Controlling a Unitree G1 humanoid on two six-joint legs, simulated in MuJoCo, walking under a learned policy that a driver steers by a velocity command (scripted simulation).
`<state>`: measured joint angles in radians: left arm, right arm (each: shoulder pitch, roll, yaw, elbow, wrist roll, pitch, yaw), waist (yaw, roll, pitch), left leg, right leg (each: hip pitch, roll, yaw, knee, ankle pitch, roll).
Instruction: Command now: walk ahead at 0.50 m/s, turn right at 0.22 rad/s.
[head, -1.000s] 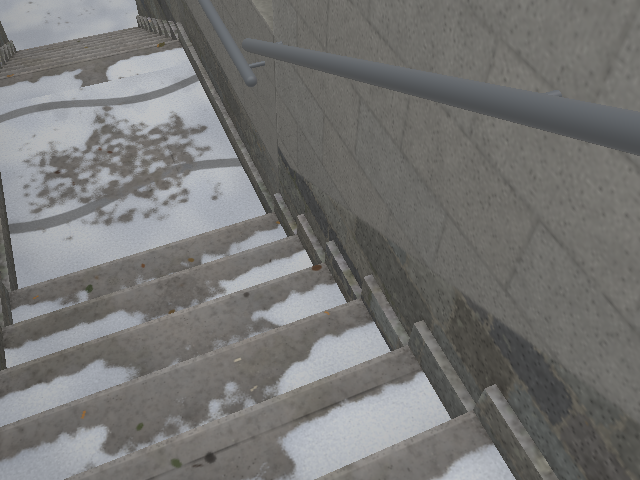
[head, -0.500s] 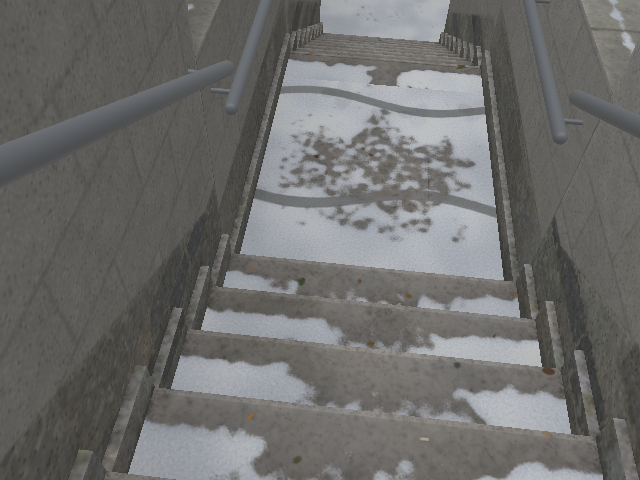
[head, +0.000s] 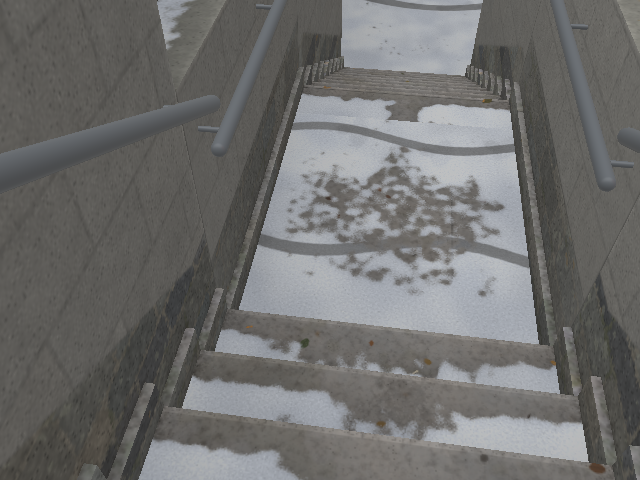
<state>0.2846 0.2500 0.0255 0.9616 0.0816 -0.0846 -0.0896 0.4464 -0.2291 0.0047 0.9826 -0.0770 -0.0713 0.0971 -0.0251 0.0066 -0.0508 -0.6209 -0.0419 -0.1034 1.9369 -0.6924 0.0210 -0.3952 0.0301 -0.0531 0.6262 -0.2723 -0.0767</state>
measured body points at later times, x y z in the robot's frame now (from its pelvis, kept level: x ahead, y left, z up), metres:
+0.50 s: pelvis +0.29 +0.00 -0.15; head +0.29 -0.01 +0.30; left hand +0.27 +0.23 -0.29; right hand +0.40 -0.24 -0.26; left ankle +0.35 +0.08 -0.88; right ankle +0.11 -0.09 -0.61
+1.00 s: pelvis +0.54 -0.11 -0.26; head +0.56 -0.13 +0.19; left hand +0.82 -0.05 -0.36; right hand +0.29 -0.18 -0.39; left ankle +0.36 +0.08 -0.85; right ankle +0.60 -0.24 -1.01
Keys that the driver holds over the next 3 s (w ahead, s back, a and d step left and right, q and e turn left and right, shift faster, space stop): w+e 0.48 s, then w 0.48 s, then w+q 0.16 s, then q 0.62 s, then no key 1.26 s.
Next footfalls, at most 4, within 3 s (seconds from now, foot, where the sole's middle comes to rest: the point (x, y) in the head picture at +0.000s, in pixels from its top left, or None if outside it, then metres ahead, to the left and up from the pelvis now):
0.42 left None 0.39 0.07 -0.91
1.00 right None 0.62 -0.25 -1.07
1.50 left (350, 401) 0.96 -0.08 -1.22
1.96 right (425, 408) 0.94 -0.31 -1.22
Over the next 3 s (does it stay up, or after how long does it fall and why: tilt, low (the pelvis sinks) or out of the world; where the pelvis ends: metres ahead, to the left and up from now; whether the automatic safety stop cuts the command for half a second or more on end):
stays up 0.89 -0.23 -0.44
